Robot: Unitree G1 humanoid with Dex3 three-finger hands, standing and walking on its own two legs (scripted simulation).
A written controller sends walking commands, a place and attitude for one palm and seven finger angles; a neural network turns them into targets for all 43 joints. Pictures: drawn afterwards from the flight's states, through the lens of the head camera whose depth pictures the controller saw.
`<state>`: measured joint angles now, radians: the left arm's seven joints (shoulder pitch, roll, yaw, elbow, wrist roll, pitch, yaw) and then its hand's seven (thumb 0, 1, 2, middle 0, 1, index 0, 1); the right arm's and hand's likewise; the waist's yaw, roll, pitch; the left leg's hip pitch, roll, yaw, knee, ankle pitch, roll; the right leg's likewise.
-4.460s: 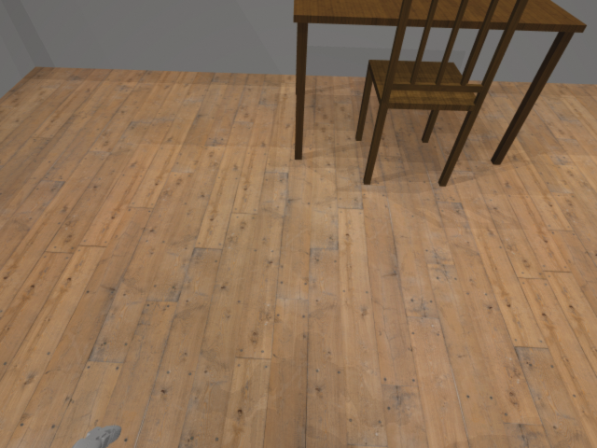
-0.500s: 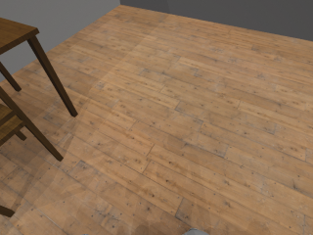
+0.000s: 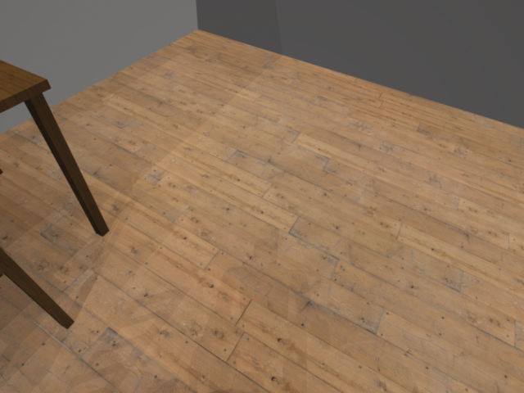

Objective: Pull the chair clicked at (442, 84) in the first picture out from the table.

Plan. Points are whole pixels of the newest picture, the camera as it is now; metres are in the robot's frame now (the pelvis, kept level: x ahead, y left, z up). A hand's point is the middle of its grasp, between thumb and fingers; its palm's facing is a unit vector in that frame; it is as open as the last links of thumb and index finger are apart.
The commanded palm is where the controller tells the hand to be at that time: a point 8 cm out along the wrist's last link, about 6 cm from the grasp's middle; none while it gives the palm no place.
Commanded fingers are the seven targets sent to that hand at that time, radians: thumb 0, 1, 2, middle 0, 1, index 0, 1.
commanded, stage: walk to a spot facing it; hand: left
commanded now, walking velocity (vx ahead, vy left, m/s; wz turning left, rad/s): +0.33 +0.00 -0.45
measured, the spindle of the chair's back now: out of the picture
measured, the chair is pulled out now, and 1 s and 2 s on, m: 0.00 0.00 0.00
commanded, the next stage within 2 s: turn to face it in 0.24 s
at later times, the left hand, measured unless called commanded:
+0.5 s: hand (234, 285) +0.36 +0.08 -0.16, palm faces -0.20 -0.95 -0.22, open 7.4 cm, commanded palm none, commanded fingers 0.00 0.90 0.90 -0.20 -0.30 -0.20 -0.30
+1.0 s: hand (184, 323) +0.28 +0.17 -0.19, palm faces +0.17 -0.96 -0.21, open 7.4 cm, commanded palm none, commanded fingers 0.00 0.90 0.90 -0.20 -0.30 -0.20 -0.30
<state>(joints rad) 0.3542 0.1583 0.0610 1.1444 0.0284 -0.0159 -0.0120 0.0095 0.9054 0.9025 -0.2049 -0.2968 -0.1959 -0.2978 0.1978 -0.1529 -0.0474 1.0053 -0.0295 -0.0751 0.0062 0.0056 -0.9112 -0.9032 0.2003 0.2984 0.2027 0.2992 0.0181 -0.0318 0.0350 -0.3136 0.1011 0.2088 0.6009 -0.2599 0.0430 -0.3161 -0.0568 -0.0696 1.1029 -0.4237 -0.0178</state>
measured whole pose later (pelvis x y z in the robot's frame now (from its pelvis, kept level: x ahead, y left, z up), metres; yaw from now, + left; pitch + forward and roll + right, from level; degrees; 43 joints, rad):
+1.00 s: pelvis +0.23 -0.04 -0.01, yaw +7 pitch +0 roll -2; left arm 0.17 0.24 0.09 0.96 0.03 0.06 0.02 0.00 0.91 0.90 -0.20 -0.30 -0.20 -0.30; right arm 0.19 -0.19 -0.06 0.92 -0.02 0.02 0.01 0.01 -0.91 -0.90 0.20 0.30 0.20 0.30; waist 0.00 -0.04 0.08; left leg -0.36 0.05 0.10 0.68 -0.32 0.04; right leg -0.46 -0.12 -0.18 1.02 -0.51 0.06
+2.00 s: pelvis +0.18 -0.07 +0.01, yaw +43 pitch +0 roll -2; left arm 0.18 0.28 0.08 0.91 0.02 0.07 0.01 0.01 0.90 0.90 -0.20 -0.30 -0.19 -0.30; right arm 0.16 -0.22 -0.04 0.90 -0.01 0.03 0.01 0.01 -0.90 -0.90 0.20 0.30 0.21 0.30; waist 0.01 -0.02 0.08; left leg -0.26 -0.02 -0.01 0.50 -0.25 0.05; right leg -0.48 -0.10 -0.04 1.08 -0.42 0.10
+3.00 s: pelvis +0.17 -0.03 +0.02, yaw +63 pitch -1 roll -1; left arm 0.24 0.23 0.05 1.03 0.03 0.02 -0.01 0.01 0.91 0.90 -0.20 -0.30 -0.19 -0.30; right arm 0.37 -0.15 -0.01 1.06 -0.01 -0.04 -0.02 0.01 -0.91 -0.90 0.20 0.30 0.21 0.30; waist 0.00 -0.03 0.01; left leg 0.00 -0.04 0.03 0.28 -0.27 0.07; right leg -0.52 -0.10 -0.05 1.03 -0.26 0.06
